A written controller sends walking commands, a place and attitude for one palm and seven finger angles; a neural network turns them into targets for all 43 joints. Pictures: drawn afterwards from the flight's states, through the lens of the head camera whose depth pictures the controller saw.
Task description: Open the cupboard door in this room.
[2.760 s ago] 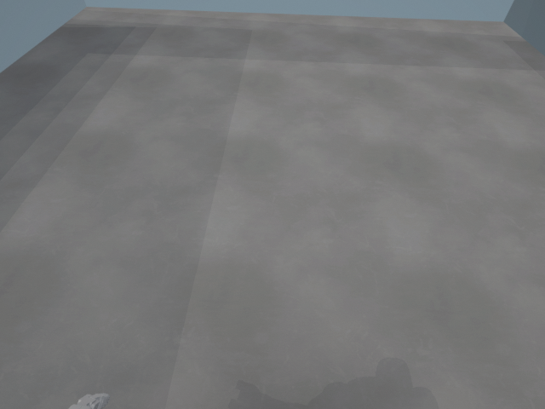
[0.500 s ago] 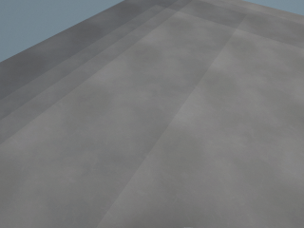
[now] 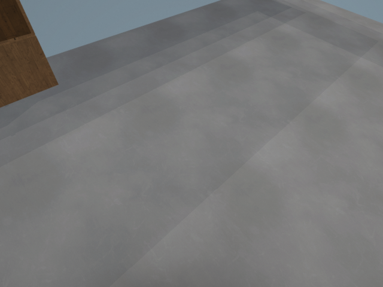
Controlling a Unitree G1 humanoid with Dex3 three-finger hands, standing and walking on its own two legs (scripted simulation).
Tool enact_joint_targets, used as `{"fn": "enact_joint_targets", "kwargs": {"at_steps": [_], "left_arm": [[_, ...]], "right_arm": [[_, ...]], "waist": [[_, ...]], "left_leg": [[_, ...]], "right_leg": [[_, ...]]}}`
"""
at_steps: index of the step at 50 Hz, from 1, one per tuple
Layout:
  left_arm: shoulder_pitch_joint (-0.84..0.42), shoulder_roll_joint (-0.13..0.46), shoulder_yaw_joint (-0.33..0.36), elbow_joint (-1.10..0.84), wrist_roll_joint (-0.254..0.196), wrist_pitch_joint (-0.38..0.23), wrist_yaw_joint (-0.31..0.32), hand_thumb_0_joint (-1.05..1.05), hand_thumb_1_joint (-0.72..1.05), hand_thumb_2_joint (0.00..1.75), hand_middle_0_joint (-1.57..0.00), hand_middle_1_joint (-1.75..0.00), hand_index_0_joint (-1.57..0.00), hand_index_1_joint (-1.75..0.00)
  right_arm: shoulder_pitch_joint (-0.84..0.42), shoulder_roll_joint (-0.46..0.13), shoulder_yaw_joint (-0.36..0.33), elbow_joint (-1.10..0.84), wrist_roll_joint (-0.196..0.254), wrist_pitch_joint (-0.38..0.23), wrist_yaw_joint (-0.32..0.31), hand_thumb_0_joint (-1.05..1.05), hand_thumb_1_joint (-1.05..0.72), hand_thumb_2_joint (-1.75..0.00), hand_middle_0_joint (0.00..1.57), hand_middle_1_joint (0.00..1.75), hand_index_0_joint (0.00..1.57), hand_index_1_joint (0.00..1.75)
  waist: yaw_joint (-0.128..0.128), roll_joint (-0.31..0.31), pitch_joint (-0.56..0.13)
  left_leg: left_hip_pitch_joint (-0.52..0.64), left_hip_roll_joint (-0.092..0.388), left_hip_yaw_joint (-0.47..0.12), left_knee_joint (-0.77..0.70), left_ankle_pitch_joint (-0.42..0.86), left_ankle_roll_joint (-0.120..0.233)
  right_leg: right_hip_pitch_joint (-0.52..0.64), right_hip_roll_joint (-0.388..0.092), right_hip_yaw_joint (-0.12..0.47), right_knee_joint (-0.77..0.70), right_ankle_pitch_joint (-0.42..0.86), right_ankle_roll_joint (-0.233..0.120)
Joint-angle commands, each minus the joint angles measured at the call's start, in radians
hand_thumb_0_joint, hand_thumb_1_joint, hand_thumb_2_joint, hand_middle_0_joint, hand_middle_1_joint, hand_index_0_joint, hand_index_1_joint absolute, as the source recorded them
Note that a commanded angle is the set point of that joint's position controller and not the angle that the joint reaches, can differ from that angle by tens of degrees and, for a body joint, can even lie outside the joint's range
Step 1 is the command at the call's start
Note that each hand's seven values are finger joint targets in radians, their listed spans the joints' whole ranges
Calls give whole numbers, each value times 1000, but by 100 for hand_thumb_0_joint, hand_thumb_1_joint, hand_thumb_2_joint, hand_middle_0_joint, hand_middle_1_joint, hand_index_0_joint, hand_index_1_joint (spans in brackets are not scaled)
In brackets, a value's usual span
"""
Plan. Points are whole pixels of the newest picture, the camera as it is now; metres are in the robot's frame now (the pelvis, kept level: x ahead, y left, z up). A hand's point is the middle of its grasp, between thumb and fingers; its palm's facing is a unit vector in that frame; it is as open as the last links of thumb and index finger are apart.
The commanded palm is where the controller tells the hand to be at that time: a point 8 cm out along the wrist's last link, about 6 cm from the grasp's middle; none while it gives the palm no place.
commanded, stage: turn or walk to find it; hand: left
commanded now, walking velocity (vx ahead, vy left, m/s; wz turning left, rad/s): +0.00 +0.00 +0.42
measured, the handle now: out of the picture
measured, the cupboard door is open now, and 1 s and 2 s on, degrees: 0 0 0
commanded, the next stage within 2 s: stand and wait in 0.36 s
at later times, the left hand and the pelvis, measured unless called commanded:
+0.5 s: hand out of the picture +0.05 +0.19 -0.14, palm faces +0.17 -0.95 -0.27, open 7.4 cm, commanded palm none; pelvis -0.02 -0.02 +0.01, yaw +9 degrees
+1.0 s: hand out of the picture -0.10 +0.13 -0.16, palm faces +0.24 -0.96 -0.16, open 7.4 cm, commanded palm none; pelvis -0.04 -0.02 +0.02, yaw +10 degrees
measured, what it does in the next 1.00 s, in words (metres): steps on the spot: right foot, then left foot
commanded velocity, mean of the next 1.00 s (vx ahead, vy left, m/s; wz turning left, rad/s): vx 0.00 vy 0.00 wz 0.14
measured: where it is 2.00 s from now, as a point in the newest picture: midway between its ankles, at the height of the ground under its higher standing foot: outside the picture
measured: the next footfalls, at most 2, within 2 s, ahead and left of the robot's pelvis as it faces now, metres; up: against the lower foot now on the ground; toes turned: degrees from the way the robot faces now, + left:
right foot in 0.50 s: +0.03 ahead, -0.12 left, +0.00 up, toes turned +7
left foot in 0.86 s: -0.04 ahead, +0.11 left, +0.00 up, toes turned +13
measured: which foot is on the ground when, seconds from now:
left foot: down 0.00-0.50, up 0.52-0.84, down 0.86-1.00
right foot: up 0.00-0.48, down 0.50-1.00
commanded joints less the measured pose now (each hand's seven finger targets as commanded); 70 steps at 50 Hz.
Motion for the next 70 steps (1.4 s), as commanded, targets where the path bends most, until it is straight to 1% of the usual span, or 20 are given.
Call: {"fn": "enact_joint_targets", "kwargs": {"at_steps": [1,4,7,17,22,23,24,25,26,27,29,31,38,41,43,44,46,54,62,70], "left_arm": [[-73,91,30,-111,-5,13,16,0,90,90,-20,-30,-20,-30],[-46,97,39,-67,-7,8,-1,0,90,90,-20,-30,-20,-30],[-12,96,37,-43,-7,8,-5,0,90,90,-20,-30,-20,-30],[-87,72,31,-92,-12,6,4,0,90,90,-20,-30,-20,-30],[16,59,19,-60,-17,-10,14,0,90,90,-20,-30,-20,-30],[49,64,18,-46,-16,-18,18,0,90,90,-20,-30,-20,-30],[55,113,22,-39,-7,-31,24,0,90,90,-20,-30,-20,-30],[38,184,30,-46,1,-38,27,0,90,90,-20,-30,-20,-30],[21,191,32,-61,-5,-37,24,0,90,90,-20,-30,-20,-30],[0,162,28,-55,-4,-35,27,0,90,90,-20,-30,-20,-30],[-47,114,11,-43,-7,-43,20,0,90,90,-20,-30,-20,-30],[-28,96,5,-28,-8,-49,18,0,90,90,-20,-30,-20,-30],[79,107,9,60,-2,-45,21,0,90,90,-20,-30,-20,-30],[60,80,-4,92,-17,-45,22,0,90,90,-20,-30,-20,-30],[82,36,-15,102,-19,-42,18,0,90,90,-20,-30,-20,-30],[81,30,-17,110,-16,-42,18,0,90,90,-20,-30,-20,-30],[65,38,-22,136,-19,-33,18,0,90,90,-20,-30,-20,-30],[102,19,-37,185,-14,-28,15,0,90,90,-20,-30,-20,-30],[101,20,-26,159,-11,-22,17,0,90,90,-20,-30,-20,-30],[106,8,-32,162,-12,-32,19,0,90,90,-20,-30,-20,-30]], "right_arm": [[146,-239,-49,-35,-7,-34,-29,0,-90,-90,20,30,20,30],[19,-170,-21,-68,-7,-40,-41,0,-90,-90,20,30,20,30],[25,-164,-20,-71,-1,-46,-43,0,-90,-90,20,30,20,30],[73,-175,-40,-66,-11,-29,-36,0,-90,-90,20,30,20,30],[39,-155,-36,-62,-8,-26,-32,0,-90,-90,20,30,20,30],[35,-133,-31,-61,-2,-27,-30,0,-90,-90,20,30,20,30],[52,-80,-21,-56,8,-30,-26,0,-90,-90,20,30,20,30],[56,-29,-7,-77,11,-29,-23,0,-90,-90,20,30,20,30],[27,-79,-20,-79,-4,-12,-27,0,-90,-90,20,30,20,30],[15,-85,-24,-67,-8,-2,-26,0,-90,-90,20,30,20,30],[61,-61,-19,-10,-4,-2,-21,0,-90,-90,20,30,20,30],[83,-50,-15,14,-1,-2,-23,0,-90,-90,20,30,20,30],[32,-16,10,47,6,-18,-37,0,-90,-90,20,30,20,30],[90,-18,21,97,9,-37,-46,0,-90,-90,20,30,20,30],[79,-65,19,109,6,-49,-53,0,-90,-90,20,30,20,30],[68,-67,20,115,5,-50,-58,0,-90,-90,20,30,20,30],[59,-49,31,133,7,-54,-57,0,-90,-90,20,30,20,30],[77,-35,38,140,7,-53,-58,0,-90,-90,20,30,20,30],[106,-42,30,118,3,-44,-48,0,-90,-90,20,30,20,30],[156,-18,34,138,4,-57,-48,0,-90,-90,20,30,20,30]], "waist": [[-74,332,-130],[-10,193,-67],[-6,176,-99],[-43,182,-92],[4,175,-134],[24,137,-136],[24,-7,-137],[13,-219,-92],[31,-223,-67],[17,-189,-34],[-22,-56,-15],[-19,-83,-31],[27,-114,-60],[-6,-63,-96],[10,42,-105],[10,33,-90],[9,136,-62],[13,89,42],[15,68,20],[14,55,16]], "left_leg": [[165,351,-429,-313,479,203],[110,243,-301,-310,399,172],[153,205,-255,-312,444,168],[138,207,-407,-311,339,205],[56,159,-379,-249,344,163],[-16,127,-354,-208,269,127],[-131,51,-274,-88,125,68],[-230,-68,-137,38,-111,5],[-196,-46,-155,171,-208,4],[-177,-34,-160,259,-190,7],[-167,-20,-131,346,-102,-2],[-146,-6,-105,343,-73,-17],[-21,16,-45,15,-97,-20],[175,28,-51,-252,137,-5],[248,127,-104,-217,362,30],[235,136,-92,-198,354,28],[161,131,-108,-256,305,33],[86,102,-111,-324,101,36],[-1,93,-159,-319,-8,51],[-6,89,-157,-328,25,49]], "right_leg": [[-264,42,160,418,-263,15],[-267,34,181,475,-77,19],[-243,44,173,427,-29,33],[-163,93,179,175,-99,26],[58,129,159,-120,36,2],[164,110,166,-259,129,0],[262,-17,308,-370,119,-35],[222,-222,524,-432,126,-132],[88,-273,553,-462,114,-201],[27,-234,540,-457,125,-217],[55,-129,376,-398,297,-199],[85,-96,298,-374,402,-182],[157,-95,326,-333,542,-205],[103,-37,285,-269,504,-132],[36,30,236,-276,365,-71],[31,40,234,-294,344,-65],[89,46,211,-290,279,-52],[60,44,220,-351,151,-47],[55,39,193,-310,58,-38],[72,39,197,-308,112,-42]]}}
